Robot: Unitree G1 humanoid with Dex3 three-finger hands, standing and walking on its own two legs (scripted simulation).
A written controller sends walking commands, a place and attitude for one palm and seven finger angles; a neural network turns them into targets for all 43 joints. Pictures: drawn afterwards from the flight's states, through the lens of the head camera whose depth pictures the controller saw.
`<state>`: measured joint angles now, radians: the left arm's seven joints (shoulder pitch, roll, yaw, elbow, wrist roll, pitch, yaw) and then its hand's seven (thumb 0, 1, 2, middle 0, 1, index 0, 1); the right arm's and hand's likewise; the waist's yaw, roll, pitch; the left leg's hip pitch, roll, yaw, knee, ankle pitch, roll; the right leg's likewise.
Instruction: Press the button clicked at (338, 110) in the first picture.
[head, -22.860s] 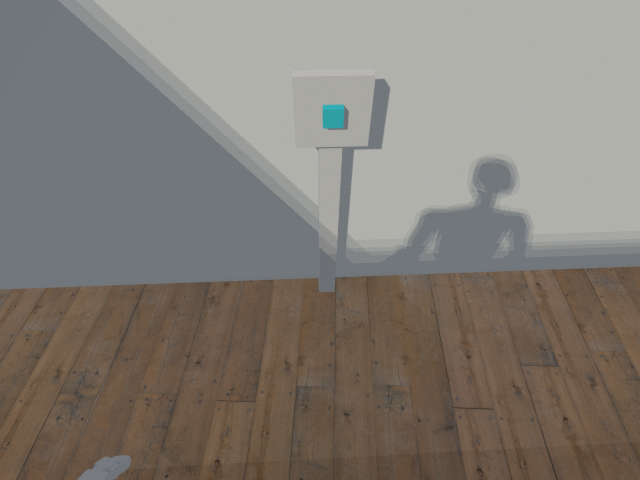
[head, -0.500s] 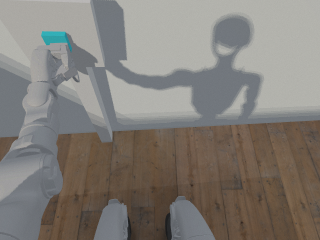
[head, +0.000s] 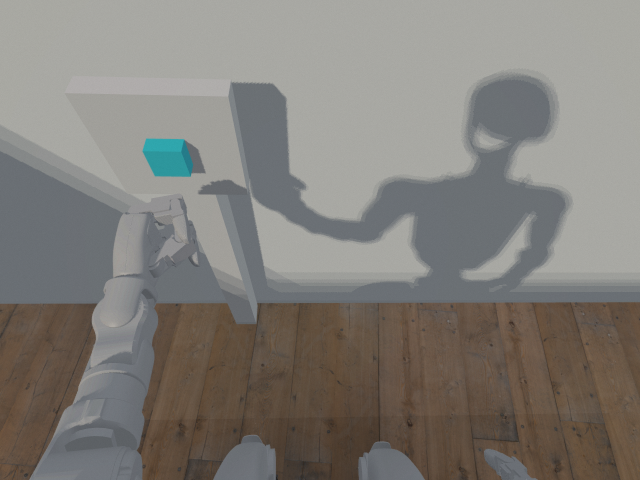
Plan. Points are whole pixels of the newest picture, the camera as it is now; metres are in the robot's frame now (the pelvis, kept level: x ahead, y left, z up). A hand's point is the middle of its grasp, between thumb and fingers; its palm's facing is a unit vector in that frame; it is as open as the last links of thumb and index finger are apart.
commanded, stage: pull the fist back off the button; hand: left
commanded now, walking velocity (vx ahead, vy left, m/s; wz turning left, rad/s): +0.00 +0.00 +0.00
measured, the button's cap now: (169, 156) +0.51 +0.20 +0.07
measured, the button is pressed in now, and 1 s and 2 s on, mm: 0 0 0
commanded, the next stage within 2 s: draw the hand back to the body in 0.22 s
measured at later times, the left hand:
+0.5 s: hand (176, 256) +0.36 +0.17 +0.07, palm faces +0.00 -1.00 -0.05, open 3.2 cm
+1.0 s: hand (83, 328) +0.25 +0.20 +0.14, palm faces +0.19 -0.95 -0.25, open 3.1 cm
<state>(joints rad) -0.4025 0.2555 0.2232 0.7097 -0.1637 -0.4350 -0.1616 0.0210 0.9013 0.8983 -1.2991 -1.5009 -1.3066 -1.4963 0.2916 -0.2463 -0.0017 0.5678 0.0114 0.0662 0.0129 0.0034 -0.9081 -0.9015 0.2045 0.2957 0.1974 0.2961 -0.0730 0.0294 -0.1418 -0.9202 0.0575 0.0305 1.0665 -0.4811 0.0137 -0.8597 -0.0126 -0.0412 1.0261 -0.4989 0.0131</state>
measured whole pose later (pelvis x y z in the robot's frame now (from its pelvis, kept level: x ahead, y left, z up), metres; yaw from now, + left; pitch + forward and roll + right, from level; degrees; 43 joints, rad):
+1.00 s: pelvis +0.01 -0.01 +0.05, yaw +1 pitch +4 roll -1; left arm 0.26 0.29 0.13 -0.08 -0.12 -0.12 0.01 0.02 0.90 0.90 -1.30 -1.50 -1.30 -1.50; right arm 0.20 -0.23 0.03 0.52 0.04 -0.05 -0.10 0.01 -0.91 -0.90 0.20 0.30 0.20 0.30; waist 0.02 0.05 -0.07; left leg -0.41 0.03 0.04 0.70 -0.35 0.01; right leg -0.36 -0.02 -0.04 0.67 -0.38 0.01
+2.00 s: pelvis +0.00 +0.00 +0.08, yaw +0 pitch -4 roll -1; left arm 0.52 0.33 0.32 -0.46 -0.05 -0.11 0.10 0.02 0.89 0.90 -1.31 -1.50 -1.31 -1.50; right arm 0.20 -0.22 0.03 0.60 -0.01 -0.09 -0.09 0.01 -0.91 -0.90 0.20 0.30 0.20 0.30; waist 0.06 0.07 0.02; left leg -0.14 0.04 0.06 0.44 -0.24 0.01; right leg -0.07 -0.01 -0.03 0.36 -0.22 0.02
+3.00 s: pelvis -0.14 +0.00 +0.04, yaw +9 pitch -2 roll -1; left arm 0.58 0.40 0.42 -0.64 -0.01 -0.27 0.15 0.02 0.89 0.90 -1.31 -1.50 -1.31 -1.50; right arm 0.20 -0.21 -0.03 0.59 -0.01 -0.08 -0.06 0.01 -0.90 -0.90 0.21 0.30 0.20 0.30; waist -0.02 -0.01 0.08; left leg -0.58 0.00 0.05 0.85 -0.43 0.01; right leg -0.46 0.03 0.08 0.67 -0.19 0.03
